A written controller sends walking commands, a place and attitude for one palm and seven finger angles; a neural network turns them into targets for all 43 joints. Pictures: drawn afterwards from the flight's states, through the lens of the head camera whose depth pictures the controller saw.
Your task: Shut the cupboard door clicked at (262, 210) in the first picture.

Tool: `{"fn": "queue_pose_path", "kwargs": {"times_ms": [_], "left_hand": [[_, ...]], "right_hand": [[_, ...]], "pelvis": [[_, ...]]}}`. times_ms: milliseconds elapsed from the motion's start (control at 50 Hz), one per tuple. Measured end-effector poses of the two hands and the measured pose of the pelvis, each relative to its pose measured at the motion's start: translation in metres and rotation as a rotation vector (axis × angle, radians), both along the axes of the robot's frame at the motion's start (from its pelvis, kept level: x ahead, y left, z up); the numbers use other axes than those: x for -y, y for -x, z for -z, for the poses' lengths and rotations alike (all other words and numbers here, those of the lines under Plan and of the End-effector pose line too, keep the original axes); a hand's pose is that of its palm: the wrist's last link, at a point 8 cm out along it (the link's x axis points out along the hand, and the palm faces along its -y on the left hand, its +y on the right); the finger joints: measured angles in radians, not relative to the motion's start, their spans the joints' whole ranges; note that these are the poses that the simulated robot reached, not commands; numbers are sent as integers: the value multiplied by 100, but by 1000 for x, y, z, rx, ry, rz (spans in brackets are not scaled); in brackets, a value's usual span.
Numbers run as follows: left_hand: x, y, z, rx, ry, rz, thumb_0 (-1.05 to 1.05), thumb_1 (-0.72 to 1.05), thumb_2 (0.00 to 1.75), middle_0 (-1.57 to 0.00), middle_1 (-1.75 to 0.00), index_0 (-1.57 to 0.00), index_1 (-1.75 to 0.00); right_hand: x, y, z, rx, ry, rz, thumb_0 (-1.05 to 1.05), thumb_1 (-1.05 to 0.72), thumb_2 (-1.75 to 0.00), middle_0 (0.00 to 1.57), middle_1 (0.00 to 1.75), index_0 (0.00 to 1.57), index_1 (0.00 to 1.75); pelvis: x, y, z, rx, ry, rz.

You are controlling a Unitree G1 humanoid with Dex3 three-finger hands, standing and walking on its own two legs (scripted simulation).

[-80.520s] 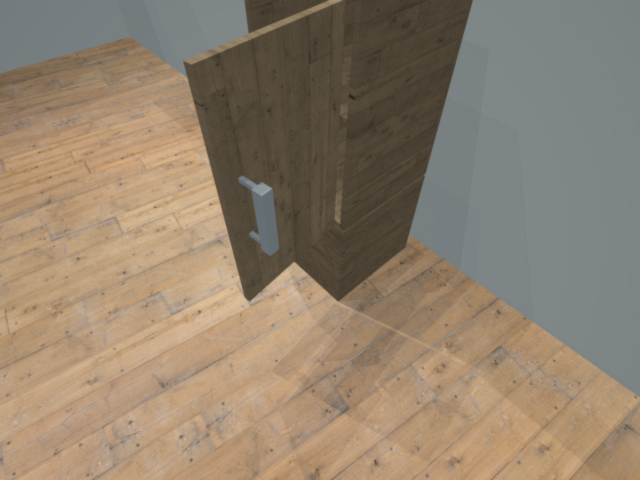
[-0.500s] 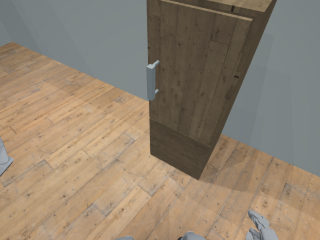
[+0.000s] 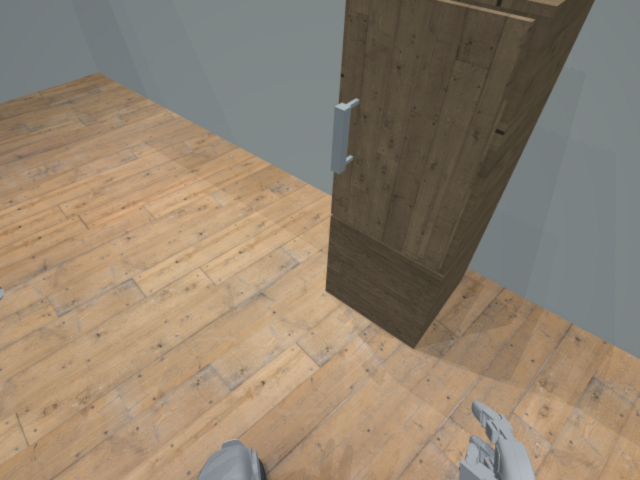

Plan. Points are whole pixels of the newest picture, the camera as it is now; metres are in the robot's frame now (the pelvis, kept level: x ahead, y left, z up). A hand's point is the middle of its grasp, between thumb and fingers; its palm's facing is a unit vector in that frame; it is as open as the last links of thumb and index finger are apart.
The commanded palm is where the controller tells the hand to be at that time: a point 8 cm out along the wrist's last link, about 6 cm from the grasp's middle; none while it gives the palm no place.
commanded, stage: stop stepping back and stand still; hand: left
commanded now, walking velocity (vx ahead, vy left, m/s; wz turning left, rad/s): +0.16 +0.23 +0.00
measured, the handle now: (346, 136) +0.84 -0.03 +0.00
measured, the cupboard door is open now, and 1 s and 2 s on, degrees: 0 0 0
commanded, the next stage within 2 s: let the arm hang, fingers relaxed in 1.16 s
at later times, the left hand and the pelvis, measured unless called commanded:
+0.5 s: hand (23, 327) +0.18 +0.24 +0.22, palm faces +0.18 -0.86 -0.48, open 7.4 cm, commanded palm +0.13 +0.29 +0.23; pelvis -0.07 +0.03 +0.05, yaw -12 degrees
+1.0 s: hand (50, 278) +0.22 +0.24 +0.22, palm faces +0.25 -0.86 -0.45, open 7.4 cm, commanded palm +0.17 +0.29 +0.23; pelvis -0.04 +0.03 +0.05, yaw -14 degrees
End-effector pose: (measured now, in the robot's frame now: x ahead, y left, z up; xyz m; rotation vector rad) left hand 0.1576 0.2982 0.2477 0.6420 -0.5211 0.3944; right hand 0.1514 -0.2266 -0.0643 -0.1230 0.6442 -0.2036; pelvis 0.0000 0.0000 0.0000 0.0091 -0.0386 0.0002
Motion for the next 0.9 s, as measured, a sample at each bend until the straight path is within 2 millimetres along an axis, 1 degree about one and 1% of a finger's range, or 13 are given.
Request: {"fn": "queue_pose_path", "kwargs": {"times_ms": [60, 120, 180, 240, 280, 340, 420, 500, 560, 600, 680, 800, 900], "left_hand": [[-7, 29, 15, -81, 32, -44, 1, 89, 90, -21, -30, -21, -30], [-21, 41, 13, -102, 111, -71, 1, 89, 90, -21, -30, -21, -30], [-35, 38, 3, -36, 169, -63, 1, 89, 90, -21, -30, -21, -30], [-43, 23, 0, 27, 186, -10, 1, 89, 90, -21, -30, -21, -30], [-41, 11, 0, 19, 196, 30, 1, 89, 90, -21, -30, -20, -30], [-29, -2, 3, -72, 187, 105, 1, 89, 90, -20, -30, -20, -30], [-3, 0, 11, -189, 152, 217, 1, 90, 90, -20, -30, -20, -30], [13, 5, 11, -243, 77, 250, 1, 89, 90, -21, -30, -21, -30], [17, 5, 7, -217, 21, 212, 1, 89, 90, -22, -30, -21, -30], [17, 3, 2, -191, 29, 183, 1, 89, 90, -22, -30, -21, -30], [13, 3, -3, -163, 70, 135, 1, 89, 90, -22, -30, -21, -30], [15, -5, 15, -178, 145, 169, 1, 89, 90, -21, -30, -21, -30], [13, -21, 22, -207, 165, 185, 1, 89, 90, -21, -30, -21, -30]], "right_hand": [[3, 24, 10, -65, 36, -42, 1, -90, -90, 20, 30, 20, 30], [-2, 54, -1, -166, 78, -56, 2, -90, -90, 20, 30, 20, 30], [-7, 76, -21, -160, 123, -23, 2, -90, -90, 20, 30, 20, 30], [-11, 92, -31, -98, 158, 26, 2, -90, -90, 20, 30, 20, 30], [-16, 104, -39, -78, 141, 68, 2, -90, -90, 20, 30, 20, 30], [-21, 126, -52, -55, 101, 129, 2, -90, -90, 20, 30, 20, 30], [-21, 154, -58, -77, 76, 193, 1, -90, -90, 20, 30, 20, 30], [-10, 173, -47, -147, 77, 224, 1, -90, -90, 20, 30, 20, 30], [4, 179, -28, -198, 75, 220, 1, -90, -90, 20, 30, 20, 30], [12, 181, -21, -239, 72, 213, 1, -90, -90, 20, 30, 20, 30], [22, 177, -24, -252, 71, 214, 2, -90, -90, 20, 30, 20, 30], [24, 149, -29, -170, 109, 220, 2, -90, -90, 20, 30, 20, 30], [9, 120, -40, -117, 100, 207, 2, -91, -90, 20, 30, 20, 30]], "pelvis": [[-9, 18, -3, 20, -19, 27], [-19, 27, -23, 10, -41, 59], [-29, 33, -36, -17, -29, 81], [-43, 47, -33, -28, 3, 86], [-45, 58, -38, -9, -5, 117], [-46, 64, -48, -6, 16, 156], [-42, 67, -56, -25, 35, 199], [-31, 68, -54, -49, 26, 217], [-23, 70, -43, -63, 11, 218], [-21, 72, -43, -55, 16, 214], [-21, 67, -48, -37, -8, 235], [-28, 54, -42, -13, 20, 228], [-30, 45, -45, -20, 2, 249]]}}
